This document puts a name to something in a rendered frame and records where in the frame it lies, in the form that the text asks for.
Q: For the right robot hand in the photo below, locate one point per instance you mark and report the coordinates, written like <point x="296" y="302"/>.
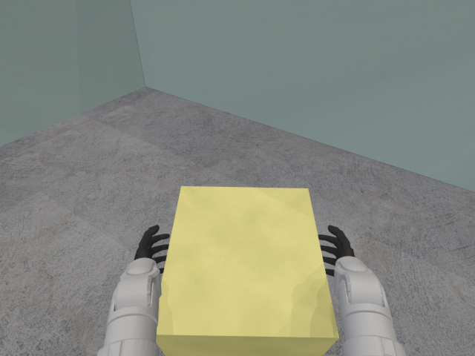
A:
<point x="341" y="242"/>

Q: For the robot right forearm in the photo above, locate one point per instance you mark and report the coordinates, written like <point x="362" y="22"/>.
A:
<point x="365" y="313"/>

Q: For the robot left forearm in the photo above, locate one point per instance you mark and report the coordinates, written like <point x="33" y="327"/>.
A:
<point x="133" y="316"/>

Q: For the carton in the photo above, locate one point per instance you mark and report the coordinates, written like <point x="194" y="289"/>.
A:
<point x="245" y="276"/>

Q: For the left robot hand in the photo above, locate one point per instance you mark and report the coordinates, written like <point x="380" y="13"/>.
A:
<point x="146" y="250"/>

